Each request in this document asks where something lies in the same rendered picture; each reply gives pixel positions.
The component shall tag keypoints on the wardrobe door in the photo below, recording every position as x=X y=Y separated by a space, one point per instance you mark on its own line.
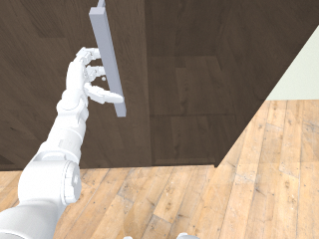
x=38 y=41
x=4 y=160

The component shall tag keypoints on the robot left upper arm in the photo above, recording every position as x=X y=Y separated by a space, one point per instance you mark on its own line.
x=47 y=187

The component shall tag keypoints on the handle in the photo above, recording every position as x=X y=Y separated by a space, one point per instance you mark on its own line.
x=101 y=28

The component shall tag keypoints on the left robot hand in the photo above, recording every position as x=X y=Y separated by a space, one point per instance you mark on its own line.
x=78 y=76

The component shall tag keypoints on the robot left forearm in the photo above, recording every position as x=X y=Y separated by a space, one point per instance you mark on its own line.
x=67 y=133

